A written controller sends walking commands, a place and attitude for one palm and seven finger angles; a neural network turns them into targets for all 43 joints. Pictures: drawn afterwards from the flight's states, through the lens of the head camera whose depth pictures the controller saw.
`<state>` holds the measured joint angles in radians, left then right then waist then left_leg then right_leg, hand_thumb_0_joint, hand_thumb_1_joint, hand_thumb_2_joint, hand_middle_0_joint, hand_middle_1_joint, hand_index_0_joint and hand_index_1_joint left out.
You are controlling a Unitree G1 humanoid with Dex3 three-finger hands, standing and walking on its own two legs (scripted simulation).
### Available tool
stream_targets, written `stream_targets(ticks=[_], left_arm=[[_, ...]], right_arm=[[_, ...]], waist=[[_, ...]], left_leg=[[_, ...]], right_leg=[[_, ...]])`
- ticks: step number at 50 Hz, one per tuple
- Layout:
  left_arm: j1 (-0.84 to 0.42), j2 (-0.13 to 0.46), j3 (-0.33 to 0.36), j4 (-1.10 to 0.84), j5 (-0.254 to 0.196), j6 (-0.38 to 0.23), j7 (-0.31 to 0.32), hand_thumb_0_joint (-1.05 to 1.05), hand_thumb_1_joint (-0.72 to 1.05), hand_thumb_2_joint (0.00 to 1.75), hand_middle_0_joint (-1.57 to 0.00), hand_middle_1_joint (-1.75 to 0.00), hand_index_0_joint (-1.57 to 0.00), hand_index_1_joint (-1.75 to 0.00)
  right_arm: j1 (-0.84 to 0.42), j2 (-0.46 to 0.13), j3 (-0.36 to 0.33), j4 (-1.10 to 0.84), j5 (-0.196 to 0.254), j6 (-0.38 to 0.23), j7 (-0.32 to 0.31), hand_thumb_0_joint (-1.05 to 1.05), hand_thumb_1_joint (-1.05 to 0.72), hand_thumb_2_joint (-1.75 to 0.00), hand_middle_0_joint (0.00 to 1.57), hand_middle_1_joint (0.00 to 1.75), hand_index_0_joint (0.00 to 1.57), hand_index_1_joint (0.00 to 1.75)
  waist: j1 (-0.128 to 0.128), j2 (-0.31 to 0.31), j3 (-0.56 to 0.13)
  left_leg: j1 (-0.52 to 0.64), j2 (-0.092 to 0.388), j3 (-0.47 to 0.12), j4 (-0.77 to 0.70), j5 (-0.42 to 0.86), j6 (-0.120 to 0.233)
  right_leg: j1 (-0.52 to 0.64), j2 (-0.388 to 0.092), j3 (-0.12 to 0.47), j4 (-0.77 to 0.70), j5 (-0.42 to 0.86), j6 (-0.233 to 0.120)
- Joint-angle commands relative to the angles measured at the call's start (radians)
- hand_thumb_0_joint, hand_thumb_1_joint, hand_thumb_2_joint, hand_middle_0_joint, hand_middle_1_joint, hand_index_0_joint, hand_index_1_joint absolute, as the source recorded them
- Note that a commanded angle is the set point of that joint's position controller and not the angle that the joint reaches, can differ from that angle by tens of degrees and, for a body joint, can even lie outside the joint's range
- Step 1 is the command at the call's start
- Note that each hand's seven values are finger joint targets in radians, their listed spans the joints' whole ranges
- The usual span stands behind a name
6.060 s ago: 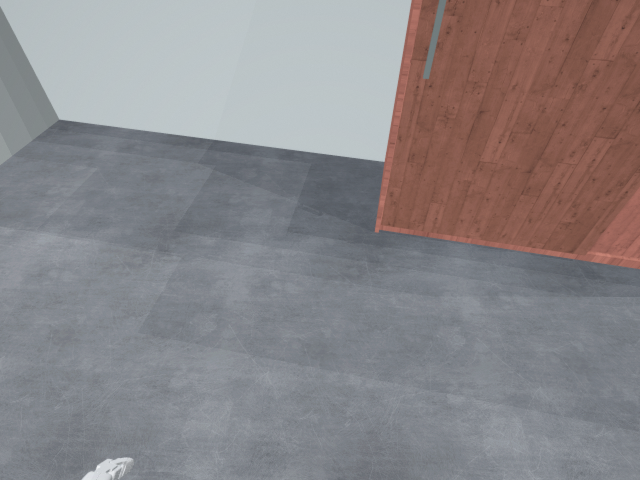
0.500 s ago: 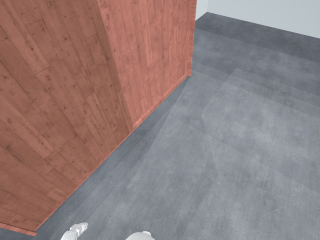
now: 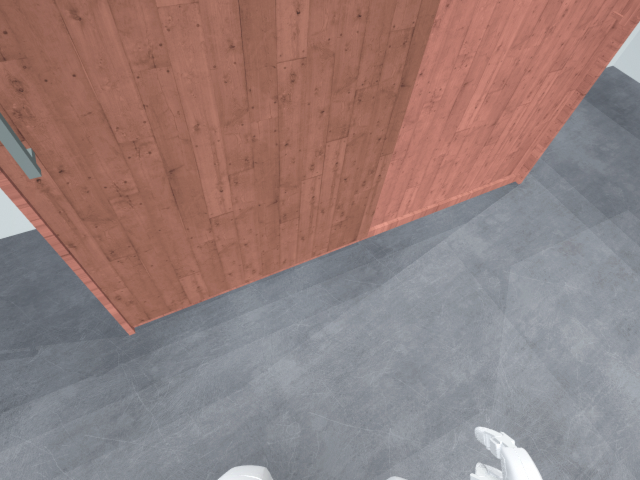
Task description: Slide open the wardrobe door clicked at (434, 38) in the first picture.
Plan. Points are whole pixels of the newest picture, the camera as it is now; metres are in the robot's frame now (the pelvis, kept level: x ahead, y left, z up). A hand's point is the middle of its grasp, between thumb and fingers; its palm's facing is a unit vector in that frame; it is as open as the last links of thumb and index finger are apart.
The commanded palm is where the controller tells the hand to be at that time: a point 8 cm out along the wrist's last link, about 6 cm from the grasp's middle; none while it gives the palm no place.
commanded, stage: turn to face it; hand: left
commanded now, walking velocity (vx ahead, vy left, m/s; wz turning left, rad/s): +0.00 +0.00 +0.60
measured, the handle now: out of the picture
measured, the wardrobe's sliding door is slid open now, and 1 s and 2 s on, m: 0.00 0.00 0.00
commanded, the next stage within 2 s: take the last steps up to it in 0.86 s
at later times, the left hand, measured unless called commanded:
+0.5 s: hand (147, 471) +0.12 +0.23 -0.12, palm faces +0.24 -0.94 -0.23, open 7.4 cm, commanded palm none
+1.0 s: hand out of the picture -0.12 +0.17 -0.16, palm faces +0.54 -0.80 -0.25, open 7.4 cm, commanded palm none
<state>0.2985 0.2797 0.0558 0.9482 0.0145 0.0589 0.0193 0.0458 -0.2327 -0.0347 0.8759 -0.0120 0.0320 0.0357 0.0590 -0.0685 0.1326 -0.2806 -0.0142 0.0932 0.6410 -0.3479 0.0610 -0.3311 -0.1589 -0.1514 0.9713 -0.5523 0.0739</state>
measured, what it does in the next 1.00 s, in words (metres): steps on the spot, turning left: right foot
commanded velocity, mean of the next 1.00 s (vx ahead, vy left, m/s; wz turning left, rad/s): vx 0.02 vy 0.00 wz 0.45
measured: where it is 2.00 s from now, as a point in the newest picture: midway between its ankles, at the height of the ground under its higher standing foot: outside the picture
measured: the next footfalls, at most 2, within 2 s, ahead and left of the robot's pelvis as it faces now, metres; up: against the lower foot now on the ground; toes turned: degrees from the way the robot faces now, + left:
right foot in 0.60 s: +0.07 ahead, -0.13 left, +0.00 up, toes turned +21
left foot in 1.02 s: -0.08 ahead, +0.10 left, +0.00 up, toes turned +34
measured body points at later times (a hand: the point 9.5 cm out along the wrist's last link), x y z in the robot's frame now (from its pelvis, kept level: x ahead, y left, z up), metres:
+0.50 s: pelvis +0.00 +0.00 +0.02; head +0.03 +0.02 +0.47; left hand +0.11 +0.28 -0.10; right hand +0.06 -0.26 -0.12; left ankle +0.00 +0.08 -0.72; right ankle +0.04 -0.16 -0.68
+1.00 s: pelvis -0.04 -0.02 +0.01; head -0.01 +0.00 +0.46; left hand -0.15 +0.21 -0.14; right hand +0.19 -0.20 -0.13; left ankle -0.11 +0.08 -0.72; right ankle +0.03 -0.15 -0.72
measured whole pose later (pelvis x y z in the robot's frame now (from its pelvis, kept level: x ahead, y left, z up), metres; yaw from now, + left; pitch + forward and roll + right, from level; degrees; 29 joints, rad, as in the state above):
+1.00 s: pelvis -0.04 -0.02 +0.01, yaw +32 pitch -2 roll +1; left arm 0.27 0.23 0.04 0.95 0.03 0.02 0.02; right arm 0.14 -0.26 -0.06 0.95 -0.01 0.06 0.02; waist 0.02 -0.02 0.09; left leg -0.25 0.01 0.02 0.64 -0.36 -0.06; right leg -0.23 -0.14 -0.15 0.59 -0.32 0.04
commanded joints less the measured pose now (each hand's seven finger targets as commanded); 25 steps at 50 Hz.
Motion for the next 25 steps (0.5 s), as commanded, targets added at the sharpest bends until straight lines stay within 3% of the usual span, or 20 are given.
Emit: stream_targets(ticks=[1, 2, 5, 9, 17, 22, 25], left_arm=[[-0.114, 0.098, 0.032, -0.130, 0.000, -0.023, 0.006, 0.00, 0.90, 0.90, -0.20, -0.30, -0.20, -0.30], [-0.095, 0.098, 0.036, -0.116, 0.001, -0.024, -0.001, 0.00, 0.90, 0.90, -0.20, -0.30, -0.20, -0.30], [-0.063, 0.088, 0.038, -0.098, 0.003, -0.020, -0.004, 0.00, 0.90, 0.90, -0.20, -0.30, -0.20, -0.30], [-0.113, 0.085, 0.038, -0.117, 0.004, -0.020, 0.001, 0.00, 0.90, 0.90, -0.20, -0.30, -0.20, -0.30], [-0.278, 0.073, 0.028, -0.180, -0.005, -0.028, 0.007, 0.00, 0.90, 0.90, -0.20, -0.30, -0.20, -0.30], [-0.285, 0.058, 0.019, -0.192, -0.014, -0.035, 0.012, 0.00, 0.90, 0.90, -0.20, -0.30, -0.20, -0.30], [-0.227, 0.057, 0.018, -0.181, -0.020, -0.036, 0.018, 0.00, 0.90, 0.90, -0.20, -0.30, -0.20, -0.30]], right_arm=[[0.130, -0.225, -0.066, -0.028, -0.002, -0.013, -0.044, 0.00, -0.90, -0.90, 0.20, 0.30, 0.20, 0.30], [0.098, -0.208, -0.058, -0.036, -0.001, -0.018, -0.045, 0.00, -0.90, -0.90, 0.20, 0.30, 0.20, 0.30], [0.109, -0.199, -0.059, -0.039, 0.001, -0.026, -0.043, 0.00, -0.90, -0.90, 0.20, 0.30, 0.20, 0.30], [0.163, -0.196, -0.066, -0.028, 0.000, -0.027, -0.043, 0.00, -0.90, -0.90, 0.20, 0.30, 0.20, 0.30], [0.261, -0.191, -0.080, -0.005, -0.010, -0.023, -0.049, 0.00, -0.90, -0.90, 0.20, 0.30, 0.20, 0.30], [0.269, -0.196, -0.086, -0.002, -0.013, -0.014, -0.051, 0.00, -0.90, -0.90, 0.20, 0.30, 0.20, 0.30], [0.247, -0.196, -0.087, -0.006, -0.012, -0.007, -0.049, 0.00, -0.90, -0.90, 0.20, 0.30, 0.20, 0.30]], waist=[[-0.101, 0.243, -0.158], [-0.076, 0.226, -0.146], [-0.060, 0.203, -0.160], [-0.071, 0.184, -0.169], [-0.116, 0.211, -0.163], [-0.113, 0.217, -0.192], [-0.091, 0.227, -0.209]], left_leg=[[0.221, 0.307, -0.310, -0.251, 0.820, 0.114], [0.194, 0.275, -0.280, -0.267, 0.778, 0.091], [0.179, 0.223, -0.263, -0.288, 0.704, 0.061], [0.206, 0.217, -0.334, -0.303, 0.644, 0.069], [0.233, 0.223, -0.515, -0.277, 0.637, 0.125], [0.200, 0.207, -0.585, -0.243, 0.678, 0.130], [0.123, 0.174, -0.606, -0.233, 0.643, 0.105]], right_leg=[[-0.249, 0.007, 0.143, 0.244, 0.057, 0.026], [-0.230, 0.010, 0.138, 0.244, 0.106, 0.032], [-0.207, 0.033, 0.140, 0.224, 0.191, 0.043], [-0.231, 0.046, 0.161, 0.184, 0.220, 0.057], [-0.227, 0.084, 0.193, 0.012, 0.135, 0.054], [-0.113, 0.134, 0.196, -0.158, 0.105, 0.029], [0.030, 0.167, 0.190, -0.304, 0.151, 0.006]])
